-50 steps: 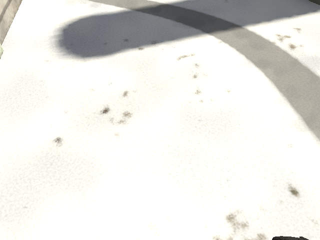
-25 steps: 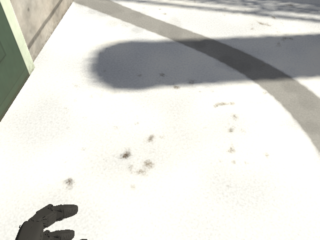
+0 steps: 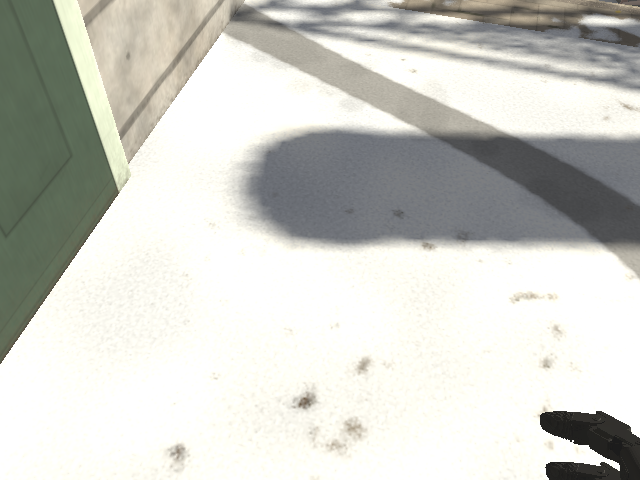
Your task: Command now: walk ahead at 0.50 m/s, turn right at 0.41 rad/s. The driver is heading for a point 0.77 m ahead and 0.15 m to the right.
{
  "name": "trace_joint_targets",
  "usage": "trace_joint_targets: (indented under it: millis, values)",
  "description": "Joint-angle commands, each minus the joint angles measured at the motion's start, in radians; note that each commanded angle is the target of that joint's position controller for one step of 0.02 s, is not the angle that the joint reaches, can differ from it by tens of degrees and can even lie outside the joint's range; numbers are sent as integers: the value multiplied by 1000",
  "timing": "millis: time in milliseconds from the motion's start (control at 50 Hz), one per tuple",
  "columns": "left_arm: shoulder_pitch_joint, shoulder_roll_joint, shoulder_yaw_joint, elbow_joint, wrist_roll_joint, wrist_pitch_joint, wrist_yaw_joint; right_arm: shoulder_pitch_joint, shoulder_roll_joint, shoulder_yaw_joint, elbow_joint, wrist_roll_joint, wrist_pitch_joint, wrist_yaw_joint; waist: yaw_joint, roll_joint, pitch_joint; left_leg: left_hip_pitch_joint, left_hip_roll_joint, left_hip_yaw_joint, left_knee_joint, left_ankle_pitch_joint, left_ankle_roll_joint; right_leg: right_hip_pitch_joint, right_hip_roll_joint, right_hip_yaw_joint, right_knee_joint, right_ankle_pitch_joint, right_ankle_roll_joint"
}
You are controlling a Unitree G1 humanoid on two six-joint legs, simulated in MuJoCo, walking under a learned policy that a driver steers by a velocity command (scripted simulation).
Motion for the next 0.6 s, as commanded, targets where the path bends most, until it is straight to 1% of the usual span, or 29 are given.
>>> trace_joint_targets:
  millis: [20, 40, 60, 80, 100, 120, 180, 240, 280, 340, 360, 380, 400, 420, 440, 460, 480, 500, 520, 540, 560, 580, 600]
  values:
    - [-83, 134, 23, -128, -14, -28, 4, 315, -168, -68, 26, 5, 6, -9, -193, 180, -120, 600, 384, -532, -246, -309, 206, -619, -67, 12, 447, 6, -6]
    - [-104, 122, 25, -126, -6, -19, 5, 254, -136, -55, 23, 1, 5, -6, -162, 138, -72, 506, 337, -426, -270, -216, 183, -587, -93, -1, 442, 79, 1]
    - [-119, 111, 27, -131, 2, -11, 3, 208, -110, -48, 29, -3, 4, -3, -138, 139, -27, 429, 305, -348, -298, -126, 176, -567, -113, 0, 411, 128, 8]
    - [-120, 93, 27, -135, 2, -2, -1, 180, -100, -46, 34, -8, 0, -2, -113, 147, 1, 361, 284, -275, -327, -53, 164, -526, -132, 2, 389, 162, 12]
    - [-125, 74, 24, -141, 0, 7, -4, 167, -100, -49, 41, -7, -5, -2, -101, 148, 11, 322, 274, -223, -350, 8, 161, -502, -138, -6, 375, 188, 18]
    - [-135, 59, 21, -149, 2, 13, -6, 165, -106, -53, 49, -6, -10, -4, -95, 134, 13, 309, 272, -178, -365, 70, 166, -498, -139, -10, 362, 217, 26]
    - [-192, 41, 13, -175, 9, 20, -14, 179, -139, -67, 81, -7, -15, -13, -95, 91, 20, 312, 273, -65, -383, 184, 172, -510, -145, -13, 245, 326, 43]
    - [-275, 26, 2, -198, 9, 17, -33, 191, -172, -76, 104, -2, -9, -20, -120, 80, 35, 313, 255, 41, -386, 209, 150, -458, -137, -49, 65, 469, 32]
    - [-341, 27, -2, -222, 10, 16, -45, 215, -195, -83, 120, 7, -3, -22, -143, 70, 51, 331, 264, 82, -384, 199, 136, -431, -127, -80, -25, 501, 16]
    - [-409, 45, 1, -260, 7, 19, -59, 247, -226, -95, 145, 24, 10, -22, -155, 70, 75, 410, 294, 119, -355, 222, 115, -424, -116, -111, -105, 439, -20]
    - [-417, 54, 5, -271, 8, 20, -62, 253, -236, -99, 151, 29, 16, -22, -151, 73, 74, 439, 301, 133, -324, 287, 106, -411, -103, -129, -123, 393, -37]
    - [-408, 68, 12, -278, 11, 22, -64, 251, -252, -103, 153, 32, 22, -23, -136, 85, 58, 459, 301, 154, -269, 438, 95, -365, -76, -157, -137, 339, -57]
    - [-366, 88, 24, -275, 14, 26, -63, 250, -269, -108, 154, 37, 29, -26, -106, 103, 19, 470, 295, 176, -177, 623, 83, -282, -36, -193, -143, 287, -79]
    - [-246, 121, 46, -247, 13, 29, -60, 240, -274, -108, 153, 41, 38, -29, -33, 95, -48, 446, 268, 212, -6, 753, 61, -115, 15, -225, -193, 303, -109]
    - [-72, 187, 82, -198, 9, 35, -46, 260, -243, -95, 149, 34, 39, -33, 43, 64, -140, 308, 226, 236, 233, 699, 24, 163, 45, -201, -220, 347, -147]
    - [10, 296, 106, -183, 0, 42, -23, 304, -139, -60, 111, -12, 30, -31, 20, -164, -214, -61, 130, 238, 603, 30, -37, 477, -193, 193, -244, 358, -252]
    - [-16, 328, 97, -227, 3, 24, -32, 317, -106, -35, 65, -6, -5, -21, -22, -257, -392, -316, -33, 7, 843, -454, -63, 649, -366, 733, -435, 141, -424]
    - [-17, 238, 73, -223, 8, 11, -39, 195, -202, -58, 49, 34, -28, -10, 37, -109, -326, -424, 24, -87, 876, -377, -46, 614, -345, 652, -493, 102, -361]
    - [-50, 200, 61, -213, 9, 2, -38, 152, -200, -54, 35, 45, -40, -7, 18, -92, -200, -446, 60, -68, 818, -289, -26, 485, -308, 509, -491, 150, -324]
    - [-120, 174, 52, -221, 10, -1, -35, 151, -187, -52, 49, 22, -43, -17, -32, -9, -128, -386, 103, -69, 733, -217, -25, 331, -263, 404, -489, 242, -288]
    - [-179, 127, 36, -229, 18, -2, -31, 178, -194, -58, 67, 5, -35, -21, -75, -19, -95, -307, 137, -66, 658, -166, -30, 214, -237, 309, -499, 363, -267]
    - [-211, 104, 26, -239, 30, -4, -27, 211, -191, -59, 81, 5, -20, -17, -103, -45, -86, -243, 155, -63, 635, -132, -33, 140, -219, 261, -524, 431, -261]
    - [-219, 99, 24, -232, 34, -11, -25, 230, -178, -56, 94, 5, -7, -14, -112, -53, -87, -215, 157, -51, 616, -112, -43, 100, -215, 229, -542, 499, -267]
